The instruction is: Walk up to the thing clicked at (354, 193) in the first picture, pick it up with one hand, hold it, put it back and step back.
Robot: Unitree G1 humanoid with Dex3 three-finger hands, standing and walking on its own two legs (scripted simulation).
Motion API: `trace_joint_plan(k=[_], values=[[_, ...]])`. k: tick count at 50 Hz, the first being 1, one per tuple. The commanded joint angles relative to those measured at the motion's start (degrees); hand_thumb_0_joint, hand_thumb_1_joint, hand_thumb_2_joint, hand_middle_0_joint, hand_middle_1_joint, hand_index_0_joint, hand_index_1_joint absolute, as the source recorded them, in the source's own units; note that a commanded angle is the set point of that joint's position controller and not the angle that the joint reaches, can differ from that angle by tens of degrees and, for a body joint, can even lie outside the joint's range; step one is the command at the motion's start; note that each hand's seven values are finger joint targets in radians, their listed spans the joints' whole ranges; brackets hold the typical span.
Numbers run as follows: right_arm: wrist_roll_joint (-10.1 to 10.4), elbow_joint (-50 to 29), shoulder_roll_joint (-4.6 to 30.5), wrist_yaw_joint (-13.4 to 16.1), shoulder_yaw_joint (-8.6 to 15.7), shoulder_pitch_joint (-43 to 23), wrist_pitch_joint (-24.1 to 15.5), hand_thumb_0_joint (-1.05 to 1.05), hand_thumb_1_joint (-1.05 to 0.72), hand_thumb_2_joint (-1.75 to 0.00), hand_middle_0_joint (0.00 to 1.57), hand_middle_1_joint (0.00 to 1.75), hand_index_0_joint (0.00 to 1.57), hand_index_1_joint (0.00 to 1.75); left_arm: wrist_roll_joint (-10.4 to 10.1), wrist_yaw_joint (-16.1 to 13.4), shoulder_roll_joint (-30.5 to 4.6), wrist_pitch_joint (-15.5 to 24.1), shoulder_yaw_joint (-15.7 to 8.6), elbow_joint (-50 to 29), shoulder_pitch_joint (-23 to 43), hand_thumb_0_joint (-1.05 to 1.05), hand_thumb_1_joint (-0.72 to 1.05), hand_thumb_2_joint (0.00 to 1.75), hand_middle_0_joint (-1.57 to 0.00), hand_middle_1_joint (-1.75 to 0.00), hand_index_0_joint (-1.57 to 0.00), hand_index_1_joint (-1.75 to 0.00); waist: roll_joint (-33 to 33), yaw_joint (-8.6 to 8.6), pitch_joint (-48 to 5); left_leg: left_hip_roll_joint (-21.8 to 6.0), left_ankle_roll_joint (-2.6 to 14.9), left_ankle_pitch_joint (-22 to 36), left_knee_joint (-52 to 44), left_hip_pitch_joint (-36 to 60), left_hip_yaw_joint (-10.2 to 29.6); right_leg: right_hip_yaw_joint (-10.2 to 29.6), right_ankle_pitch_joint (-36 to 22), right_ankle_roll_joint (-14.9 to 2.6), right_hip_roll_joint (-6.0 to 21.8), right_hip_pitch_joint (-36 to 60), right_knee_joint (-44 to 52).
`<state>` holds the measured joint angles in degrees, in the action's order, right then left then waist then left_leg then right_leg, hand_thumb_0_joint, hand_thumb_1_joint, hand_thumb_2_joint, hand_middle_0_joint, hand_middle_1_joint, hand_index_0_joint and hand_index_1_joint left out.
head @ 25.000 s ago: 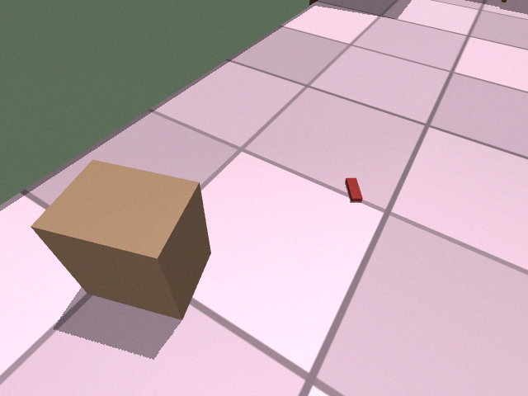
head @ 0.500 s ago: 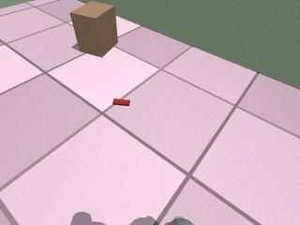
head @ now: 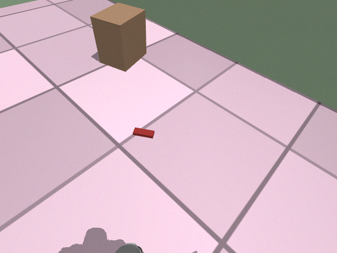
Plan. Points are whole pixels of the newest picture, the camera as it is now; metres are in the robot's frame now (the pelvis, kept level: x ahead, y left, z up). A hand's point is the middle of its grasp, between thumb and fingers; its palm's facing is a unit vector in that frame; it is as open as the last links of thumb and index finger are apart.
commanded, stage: walk up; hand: left
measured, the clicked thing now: (143, 132) +1.04 +0.22 -0.75
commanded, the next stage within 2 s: none
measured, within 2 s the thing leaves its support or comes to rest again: neither
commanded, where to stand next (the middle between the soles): +0.64 -0.02 m, yaw +1 degrees
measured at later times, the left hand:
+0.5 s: hand (83, 190) +0.30 +0.27 -0.13, palm faces -0.09 -0.92 -0.39, open 7.4 cm
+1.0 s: hand (98, 162) +0.42 +0.27 -0.16, palm faces -0.03 -0.94 -0.33, open 7.4 cm
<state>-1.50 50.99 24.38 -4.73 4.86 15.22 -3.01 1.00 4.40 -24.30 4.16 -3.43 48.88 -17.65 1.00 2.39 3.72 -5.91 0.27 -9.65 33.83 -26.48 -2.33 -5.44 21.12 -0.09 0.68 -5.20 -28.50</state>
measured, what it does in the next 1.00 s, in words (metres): walks ahead: left foot, then right foot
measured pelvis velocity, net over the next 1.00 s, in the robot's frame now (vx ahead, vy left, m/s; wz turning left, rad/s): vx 0.39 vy -0.01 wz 0.00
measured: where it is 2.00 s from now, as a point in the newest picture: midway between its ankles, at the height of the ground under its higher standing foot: (174, 194)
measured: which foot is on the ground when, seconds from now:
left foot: up 0.00-0.00, down 0.02-0.52, up 0.54-0.90, down 0.92-1.00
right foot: down 0.00-0.04, up 0.06-0.48, down 0.50-0.94, up 0.96-1.00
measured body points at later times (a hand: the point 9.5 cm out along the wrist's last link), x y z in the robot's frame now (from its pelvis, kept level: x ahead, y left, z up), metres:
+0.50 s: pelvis +0.22 -0.02 +0.00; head +0.22 -0.03 +0.45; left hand +0.31 +0.31 -0.10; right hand +0.23 -0.35 -0.12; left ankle +0.15 +0.12 -0.73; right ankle +0.32 -0.14 -0.73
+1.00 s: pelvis +0.39 -0.01 -0.01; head +0.41 +0.02 +0.44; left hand +0.42 +0.31 -0.14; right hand +0.48 -0.33 -0.09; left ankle +0.48 +0.09 -0.73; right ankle +0.33 -0.14 -0.69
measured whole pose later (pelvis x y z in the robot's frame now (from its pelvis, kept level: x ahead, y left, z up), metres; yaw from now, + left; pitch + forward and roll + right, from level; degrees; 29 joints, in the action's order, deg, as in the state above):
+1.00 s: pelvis +0.39 -0.01 -0.01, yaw +0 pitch -3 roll -1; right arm -0.9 48.9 22.9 -3.2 4.0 15.1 -4.8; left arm 0.7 2.7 -24.7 1.9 -2.7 50.3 -19.7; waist -2.7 1.3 4.4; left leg -1.7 2.4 -11.6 36.3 -21.9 -4.8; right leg -1.8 27.2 -2.4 2.1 -15.6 -54.5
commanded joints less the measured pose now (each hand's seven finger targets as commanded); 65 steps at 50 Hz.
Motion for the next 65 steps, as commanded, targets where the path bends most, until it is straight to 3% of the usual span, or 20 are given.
trace_joint_plan(k=[1,2,3,9,16,21,24,25,26,27,32,36,41,45,46,47,48,54,61,65], values=[[-0.4,-1.3,14.1,1.7,4.6,11.0,-3.2,0.0,-0.9,-0.9,0.2,0.3,0.2,0.3,-0.2,-1.4,-11.0,0.9,-2.2,-5.2,1.2,0.0,0.9,0.9,-0.2,-0.3,-0.2,-0.3,7.3,-8.24,-7.2,1.8,3.63,-8.0,-5.9,29.5,0.3,2.7,-13.9,-7.82,6.7,-18.8,-15.9],[-1.1,-1.8,19.7,2.5,6.1,15.6,-3.5,0.0,-0.9,-0.9,0.2,0.3,0.2,0.3,-1.3,-1.7,-6.7,0.8,-1.2,-6.1,-1.1,0.0,0.9,0.9,-0.2,-0.3,-0.2,-0.3,20.4,-9.33,-10.2,-13.7,8.84,-16.5,-14.1,36.4,26.8,0.0,0.1,-3.53,-1.6,-31.0,-33.6],[0.7,-3.6,21.0,2.5,6.2,13.0,-3.5,0.0,-0.9,-0.9,0.2,0.3,0.2,0.3,-1.2,-2.7,-12.1,0.3,-2.7,-4.7,-1.3,0.0,0.9,0.9,-0.2,-0.3,-0.2,-0.3,12.2,-8.58,-10.0,-20.1,14.6,-25.5,-21.5,32.6,41.6,7.7,10.5,-3.79,-2.1,-33.3,-39.6],[1.3,-6.3,14.1,2.8,3.0,2.4,-3.5,0.0,-0.9,-0.9,0.2,0.3,0.2,0.3,-0.8,-1.3,-12.1,-0.6,-2.6,0.6,-5.3,0.0,0.9,0.9,-0.2,-0.3,-0.2,-0.3,8.3,-2.46,-1.2,-10.2,10.45,-8.8,-21.0,14.8,10.9,8.4,-3.3,-0.77,5.2,-25.0,-30.6],[1.4,-6.7,15.8,2.6,3.5,4.0,-3.6,0.0,-0.9,-0.9,0.2,0.3,0.2,0.3,0.2,0.5,-10.5,-1.0,-2.9,-1.9,2.9,0.0,0.9,0.9,-0.2,-0.3,-0.2,-0.3,7.4,-4.26,1.5,-10.2,11.77,-14.9,-23.2,17.2,8.0,5.0,-10.2,0.06,6.8,-26.5,-14.0],[1.3,-7.2,15.3,2.5,3.2,3.0,-3.0,0.0,-0.9,-0.9,0.2,0.3,0.2,0.3,0.0,0.6,-9.6,0.0,-3.1,-1.8,5.5,0.0,0.9,0.9,-0.2,-0.3,-0.2,-0.3,5.6,-3.67,0.5,-9.2,10.34,-3.8,-16.9,15.9,4.5,1.6,-11.9,-1.24,3.8,-17.3,-5.2],[1.1,-7.6,12.3,3.0,1.8,3.5,-2.5,0.0,-0.9,-0.9,0.2,0.3,0.2,0.3,0.1,-0.6,-11.8,1.0,-4.4,0.7,-3.2,0.0,0.9,0.9,-0.2,-0.3,-0.2,-0.3,-1.8,1.38,-4.8,-5.3,7.23,3.7,1.1,11.3,0.6,2.3,-9.1,-2.73,1.8,0.1,-0.1],[1.3,-7.9,7.9,3.0,0.3,6.5,-2.5,0.0,-0.9,-0.9,0.2,0.3,0.2,0.3,0.4,-1.4,-15.8,1.7,-5.9,1.5,-7.9,0.0,0.9,0.9,-0.2,-0.3,-0.2,-0.3,-14.0,3.08,-8.2,0.1,4.51,-0.4,18.0,4.4,-3.5,14.8,-0.2,-5.0,9.9,7.4,6.1],[1.7,-8.7,7.0,3.0,-0.3,7.4,-2.3,0.0,-0.9,-0.9,0.2,0.3,0.2,0.3,0.0,-2.0,-20.3,2.0,-6.5,0.0,-8.6,0.0,0.9,0.9,-0.2,-0.3,-0.2,-0.3,-19.5,2.83,-7.6,7.3,1.85,-19.0,28.2,-9.2,-2.5,38.5,3.1,-10.59,22.6,12.8,14.0],[1.2,-7.2,11.9,3.8,1.0,4.6,-1.5,0.0,-0.9,-0.9,0.2,0.3,0.2,0.3,-0.9,-2.0,-20.6,1.6,-6.1,-0.1,-6.7,0.0,0.9,0.9,-0.2,-0.3,-0.2,-0.3,-12.2,3.17,-4.2,4.5,1.89,-21.1,32.8,-10.1,3.5,40.7,3.4,-14.2,24.8,6.5,14.1],[1.6,-3.0,11.4,2.7,1.3,7.9,-1.2,0.0,-0.9,-0.9,0.2,0.3,0.2,0.3,-1.4,-2.7,-13.8,1.5,-3.9,-2.8,0.4,0.0,0.9,0.9,-0.2,-0.3,-0.2,-0.3,-10.7,-1.6,-0.9,1.4,1.02,-9.9,25.1,-4.1,5.0,15.5,-14.4,-12.22,14.5,-3.4,12.9],[0.5,-4.3,9.8,1.6,1.3,3.4,-0.9,0.0,-0.9,-0.9,0.2,0.3,0.2,0.3,-0.6,-2.5,-14.2,1.8,-4.3,-4.4,-0.2,0.0,0.9,0.9,-0.2,-0.3,-0.2,-0.3,-9.5,-0.34,-0.3,0.2,-0.76,-7.3,13.1,-4.3,2.2,11.7,-10.5,-14.02,15.1,-4.3,13.8],[0.4,-5.5,8.5,1.1,1.5,-1.2,-1.7,0.0,-0.9,-0.9,0.2,0.3,0.2,0.3,-0.5,-2.0,-14.4,1.3,-4.0,-5.2,-0.9,0.0,0.9,0.9,-0.2,-0.3,-0.2,-0.3,-8.8,0.63,0.2,1.9,0.06,-0.7,2.1,2.3,-1.2,8.9,-7.3,-11.96,13.4,-7.1,11.5],[0.3,-2.8,11.2,1.8,2.9,6.8,-2.6,0.0,-0.9,-0.9,0.2,0.3,0.2,0.3,-0.1,-2.0,-12.9,0.7,-2.7,-6.4,1.8,0.0,0.9,0.9,-0.2,-0.3,-0.2,-0.3,-1.3,-5.43,-3.2,3.8,1.95,-2.7,-1.9,22.0,-1.6,6.8,-6.7,-9.21,12.2,-17.2,-1.2],[0.1,-1.7,14.4,2.5,4.1,11.7,-3.0,0.0,-0.9,-0.9,0.2,0.3,0.2,0.3,-0.3,-2.1,-9.9,0.6,-1.6,-6.4,-0.4,0.0,0.9,0.9,-0.2,-0.3,-0.2,-0.3,8.9,-7.92,-5.9,0.2,4.38,-12.5,-7.9,30.1,5.5,2.0,-9.1,-6.96,7.6,-22.7,-16.8],[-0.2,-2.9,19.2,3.0,5.2,14.1,-3.4,0.0,-0.9,-0.9,0.2,0.3,0.2,0.3,-1.0,-2.0,-6.5,0.3,-0.9,-6.6,-2.2,0.0,0.9,0.9,-0.2,-0.3,-0.2,-0.3,19.3,-8.11,-6.0,-14.7,8.99,-23.5,-18.7,34.1,33.7,0.3,6.6,-2.85,-1.8,-35.2,-32.2],[1.4,-4.1,20.0,2.9,5.3,12.5,-3.2,0.0,-0.9,-0.9,0.2,0.3,0.2,0.3,-0.7,-3.1,-13.0,-0.4,-2.7,-4.9,-2.1,0.0,0.9,0.9,-0.2,-0.3,-0.2,-0.3,10.8,-7.9,-6.2,-19.4,14.55,-25.7,-20.9,30.3,41.2,7.1,10.4,-3.41,0.2,-34.4,-38.0],[1.3,-6.4,13.6,3.5,2.6,3.4,-3.2,0.0,-0.9,-0.9,0.2,0.3,0.2,0.3,-0.6,-1.9,-11.4,-1.2,-2.3,-0.4,-6.1,0.0,0.9,0.9,-0.2,-0.3,-0.2,-0.3,7.4,-2.71,-1.2,-9.8,11.2,-6.1,-19.4,16.0,11.7,7.8,-1.8,-1.05,5.1,-25.5,-29.3],[0.9,-7.4,15.1,2.8,2.9,3.0,-2.5,0.0,-0.9,-0.9,0.2,0.3,0.2,0.3,-0.1,-0.7,-10.5,-0.9,-2.8,-1.5,0.3,0.0,0.9,0.9,-0.2,-0.3,-0.2,-0.3,8.3,-3.84,2.2,-8.7,12.01,-16.8,-21.1,10.3,8.3,3.6,-7.5,0.02,5.1,-20.9,-12.6],[1.3,-7.9,13.8,2.9,1.9,-0.1,-1.0,0.0,-0.9,-0.9,0.2,0.3,0.2,0.3,-0.2,-2.1,-9.3,0.2,-2.8,1.1,-3.8,0.0,0.9,0.9,-0.2,-0.3,-0.2,-0.3,4.7,-0.23,-0.7,-7.4,9.97,-8.8,-10.0,5.8,5.2,1.4,-12.2,-0.35,1.4,-7.3,-4.3]])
